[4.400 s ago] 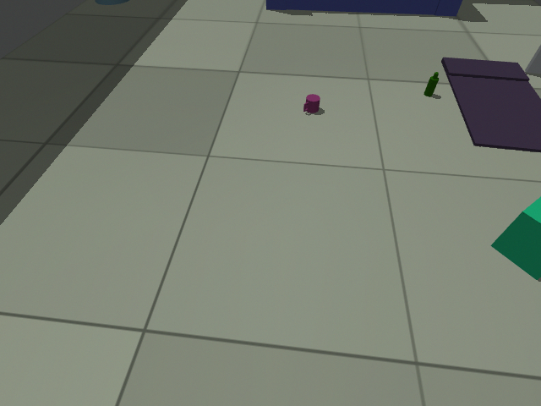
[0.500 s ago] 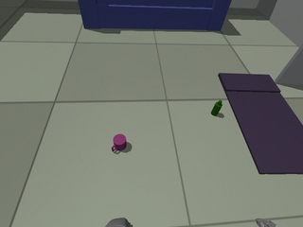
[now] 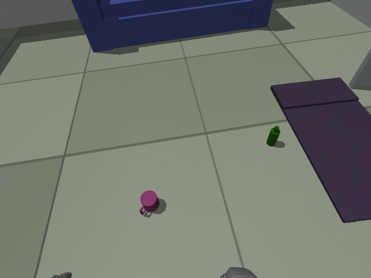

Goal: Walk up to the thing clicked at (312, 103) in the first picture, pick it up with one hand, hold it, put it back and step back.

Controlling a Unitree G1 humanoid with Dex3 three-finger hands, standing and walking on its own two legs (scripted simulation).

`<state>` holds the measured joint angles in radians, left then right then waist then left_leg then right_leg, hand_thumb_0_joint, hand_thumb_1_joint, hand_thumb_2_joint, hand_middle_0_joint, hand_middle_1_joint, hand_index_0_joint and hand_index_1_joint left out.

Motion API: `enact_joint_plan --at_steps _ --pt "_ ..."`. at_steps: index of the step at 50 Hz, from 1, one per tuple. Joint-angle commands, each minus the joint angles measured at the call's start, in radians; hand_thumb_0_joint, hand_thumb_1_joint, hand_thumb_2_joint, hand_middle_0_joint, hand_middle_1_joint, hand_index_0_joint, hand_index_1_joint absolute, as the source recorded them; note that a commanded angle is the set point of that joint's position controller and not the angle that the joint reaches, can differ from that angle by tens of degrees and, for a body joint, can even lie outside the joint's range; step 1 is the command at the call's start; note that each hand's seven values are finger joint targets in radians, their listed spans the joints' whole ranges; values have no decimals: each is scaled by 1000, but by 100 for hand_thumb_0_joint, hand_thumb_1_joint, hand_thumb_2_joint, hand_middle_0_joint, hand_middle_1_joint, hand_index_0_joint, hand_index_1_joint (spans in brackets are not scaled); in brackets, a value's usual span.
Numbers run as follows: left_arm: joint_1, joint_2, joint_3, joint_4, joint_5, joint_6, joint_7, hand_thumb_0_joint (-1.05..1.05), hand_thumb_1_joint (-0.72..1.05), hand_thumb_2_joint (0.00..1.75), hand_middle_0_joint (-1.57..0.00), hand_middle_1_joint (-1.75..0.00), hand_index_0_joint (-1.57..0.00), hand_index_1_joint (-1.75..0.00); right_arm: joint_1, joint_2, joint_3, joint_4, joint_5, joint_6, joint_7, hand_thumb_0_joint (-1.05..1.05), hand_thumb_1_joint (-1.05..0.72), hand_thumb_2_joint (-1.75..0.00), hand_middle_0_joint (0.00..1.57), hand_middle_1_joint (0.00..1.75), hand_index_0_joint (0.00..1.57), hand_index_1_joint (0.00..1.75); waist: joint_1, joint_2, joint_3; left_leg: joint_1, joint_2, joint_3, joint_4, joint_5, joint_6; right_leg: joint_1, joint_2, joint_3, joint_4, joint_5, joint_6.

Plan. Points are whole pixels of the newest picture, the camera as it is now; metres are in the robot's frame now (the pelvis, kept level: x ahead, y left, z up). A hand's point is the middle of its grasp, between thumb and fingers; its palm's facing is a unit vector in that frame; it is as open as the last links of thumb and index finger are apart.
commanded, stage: walk up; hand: left
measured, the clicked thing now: (148, 203) +0.57 +0.27 -0.71
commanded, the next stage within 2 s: none
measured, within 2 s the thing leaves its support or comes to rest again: neither
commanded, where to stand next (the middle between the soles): +0.20 +0.02 m, yaw -1 degrees
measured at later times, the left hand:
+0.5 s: hand (74, 275) +0.16 +0.31 -0.16, palm faces -0.06 -0.94 -0.32, open 7.4 cm
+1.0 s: hand (85, 245) +0.22 +0.29 -0.14, palm faces -0.03 -0.94 -0.35, open 7.4 cm
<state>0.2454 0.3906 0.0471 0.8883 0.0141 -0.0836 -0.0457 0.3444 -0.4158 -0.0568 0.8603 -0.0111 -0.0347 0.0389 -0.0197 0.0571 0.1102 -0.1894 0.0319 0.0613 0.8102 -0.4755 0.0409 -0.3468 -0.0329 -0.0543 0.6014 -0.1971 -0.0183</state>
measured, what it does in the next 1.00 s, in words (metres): walks ahead: left foot, then right foot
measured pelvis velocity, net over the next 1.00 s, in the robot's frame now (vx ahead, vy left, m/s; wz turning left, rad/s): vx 0.14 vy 0.03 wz -0.02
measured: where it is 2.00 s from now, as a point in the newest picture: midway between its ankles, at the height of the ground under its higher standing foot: outside the picture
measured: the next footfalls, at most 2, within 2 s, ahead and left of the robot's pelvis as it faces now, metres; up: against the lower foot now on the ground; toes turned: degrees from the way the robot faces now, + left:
left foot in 0.36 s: +0.21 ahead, +0.16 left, +0.00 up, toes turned -1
right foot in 0.70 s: +0.19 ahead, -0.10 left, +0.00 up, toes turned -3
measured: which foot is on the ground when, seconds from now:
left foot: up 0.00-0.34, down 0.36-1.00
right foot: down 0.00-0.38, up 0.40-0.68, down 0.70-1.00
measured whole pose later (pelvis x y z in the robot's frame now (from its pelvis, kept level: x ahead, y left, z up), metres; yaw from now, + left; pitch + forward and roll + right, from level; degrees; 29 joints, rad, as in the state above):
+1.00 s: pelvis +0.14 +0.03 +0.01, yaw -1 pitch -2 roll +0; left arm 0.17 0.36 0.00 1.01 0.00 -0.02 -0.02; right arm 0.18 -0.36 0.00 1.04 -0.01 -0.02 0.02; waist 0.01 0.02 0.06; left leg -0.26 0.02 0.01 0.54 -0.24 -0.01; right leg -0.24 -0.05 -0.03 0.56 -0.28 0.02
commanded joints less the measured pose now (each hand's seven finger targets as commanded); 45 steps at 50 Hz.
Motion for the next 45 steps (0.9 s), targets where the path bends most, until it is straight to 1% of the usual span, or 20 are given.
enact_joint_plan --at_steps 1,3,5,10,14,16,17,18,19,20,21,24,30,34,35,37,38,39,41,45 --pt "138 319 88 -50 -25 -14 34 0 90 90 -20 -30 -20 -30 -3 -228 -51 -69 5 -20 -19 0 -90 -90 20 30 20 30 82 -191 -74 -423 23 -124 293 -34 6 323 -347 544 -330 -130 -242" --pt "102 278 71 -61 -29 -18 41 0 90 90 -20 -30 -20 -30 24 -199 -45 -44 13 -14 -10 0 -90 -90 20 30 20 30 46 -190 -63 -375 43 -130 239 55 -5 266 -258 349 -305 56 -181" --pt "81 276 68 -71 -22 -21 39 0 90 90 -20 -30 -20 -30 39 -185 -46 -34 6 -9 -2 0 -90 -90 20 30 20 30 32 -213 -58 -325 36 -105 214 123 -17 193 -221 264 -316 114 -183" --pt "23 264 65 -112 -4 -11 32 0 90 90 -20 -30 -20 -30 -15 -168 -53 -25 -6 -8 11 0 -90 -90 20 30 20 30 27 -235 3 -264 61 -49 -6 202 -56 46 -186 142 -358 -65 -198" --pt "38 248 48 -96 -3 9 38 0 90 90 -20 -30 -20 -30 -62 -126 -39 -11 -4 -26 -10 0 -90 -90 20 30 20 30 42 -217 -70 -105 31 -15 -163 324 -57 46 -196 96 -175 317 -183" --pt "2 243 42 -90 -18 26 44 0 90 90 -20 -30 -20 -30 -28 -127 -40 25 -3 -38 -25 0 -90 -90 20 30 20 30 10 -143 -115 27 -13 13 -302 440 -42 22 -157 61 -25 313 -142" --pt "-11 206 27 -98 -21 35 46 0 90 90 -20 -30 -20 -30 8 -160 -47 41 -7 -43 -34 0 -90 -90 20 30 20 30 -13 -68 -129 88 0 -14 -342 478 -25 -22 -119 54 57 184 -103" --pt "20 155 10 -100 -27 43 47 0 90 90 -20 -30 -20 -30 21 -228 -60 44 -15 -46 -43 0 -90 -90 20 30 20 30 -9 95 -150 127 146 -176 -392 530 7 -88 -46 17 156 -37 -57" --pt "80 144 7 -110 -30 47 41 0 90 90 -20 -30 -20 -30 57 -304 -81 19 -18 -51 -36 0 -90 -90 20 30 20 30 -5 186 -172 154 305 -485 -487 232 107 -192 62 14 312 -365 -34" --pt "115 221 30 -70 -19 60 50 0 90 90 -20 -30 -20 -30 27 -352 -96 11 0 -47 -33 0 -90 -90 20 30 20 30 -11 134 -169 130 377 -584 -539 2 203 -210 23 74 424 -409 -39" --pt "105 250 34 -46 -9 63 53 0 90 90 -20 -30 -20 -30 -10 -340 -100 6 0 -38 -34 0 -90 -90 20 30 20 30 -5 133 -123 78 378 -603 -569 -139 225 -222 -14 91 469 -386 -33" --pt "115 246 42 -8 -11 63 42 0 90 90 -20 -30 -20 -30 -92 -253 -64 -21 -8 -37 -37 0 -90 -90 20 30 20 30 23 145 -98 2 227 -331 -544 6 132 -167 -39 121 379 -271 -20" --pt "104 196 37 26 3 58 36 0 90 90 -20 -30 -20 -30 -126 -242 -55 -34 -11 -21 -34 0 -90 -90 20 30 20 30 14 135 -97 -85 222 -239 -495 90 167 -30 -21 37 160 -216 13" --pt "138 169 42 74 11 44 50 0 90 90 -20 -30 -20 -30 -198 -206 -29 -42 1 4 -28 0 -90 -90 20 30 20 30 60 62 -113 -234 183 -169 -354 95 106 192 18 3 -62 -65 -4" --pt "124 182 45 71 16 37 55 0 90 90 -20 -30 -20 -30 -186 -166 -13 -35 7 9 -29 0 -90 -90 20 30 20 30 60 -5 -115 -257 151 -143 -293 86 70 221 2 47 -144 -65 -18" --pt "7 288 55 24 25 21 61 0 90 90 -20 -30 -20 -30 -167 -90 12 -27 16 18 -29 0 -90 -90 20 30 20 30 23 -261 -30 -310 -21 -43 -81 6 -30 60 -282 509 -398 -347 -121" --pt "-73 321 55 17 21 30 56 0 90 90 -20 -30 -20 -30 -168 -166 -14 6 11 23 -38 0 -90 -90 20 30 20 30 24 -239 -2 -188 2 -92 -6 -32 -22 -97 -331 511 -404 -435 -190" --pt "-126 288 48 8 13 34 53 0 90 90 -20 -30 -20 -30 -116 -182 -21 37 12 18 -36 0 -90 -90 20 30 20 30 -13 -223 12 -104 22 -87 -54 13 -19 -144 -285 423 -355 -408 -181" --pt "-134 227 26 15 5 35 52 0 90 90 -20 -30 -20 -30 -117 -159 -10 75 20 7 -30 0 -90 -90 20 30 20 30 -19 -209 -27 -66 5 -59 -214 145 -15 -50 -165 232 -269 -198 -100" --pt "-88 191 10 45 -13 38 45 0 90 90 -20 -30 -20 -30 -144 -190 -4 95 8 -15 -43 0 -90 -90 20 30 20 30 14 -150 -164 51 83 -182 -357 368 5 36 -108 147 -146 49 -41"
